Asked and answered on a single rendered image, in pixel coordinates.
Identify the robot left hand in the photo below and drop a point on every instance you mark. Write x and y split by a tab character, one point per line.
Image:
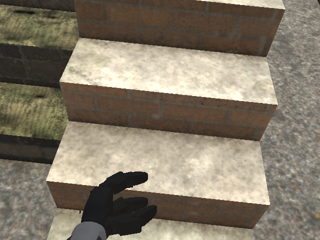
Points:
121	216

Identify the robot left forearm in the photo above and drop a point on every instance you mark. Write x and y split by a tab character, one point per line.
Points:
88	230

